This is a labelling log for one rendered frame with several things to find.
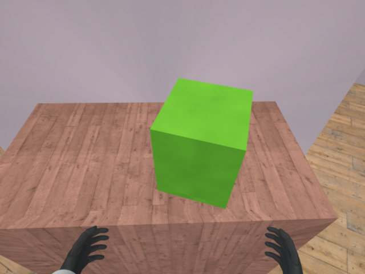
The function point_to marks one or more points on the carton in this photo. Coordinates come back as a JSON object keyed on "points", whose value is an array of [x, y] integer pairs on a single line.
{"points": [[199, 140]]}

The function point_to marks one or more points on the pedestal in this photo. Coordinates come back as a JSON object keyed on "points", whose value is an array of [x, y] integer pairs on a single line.
{"points": [[76, 165]]}

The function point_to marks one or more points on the left robot hand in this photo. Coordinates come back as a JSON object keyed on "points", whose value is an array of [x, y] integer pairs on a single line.
{"points": [[78, 258]]}

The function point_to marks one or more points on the right robot hand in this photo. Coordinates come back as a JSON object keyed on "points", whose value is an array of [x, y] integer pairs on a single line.
{"points": [[288, 260]]}

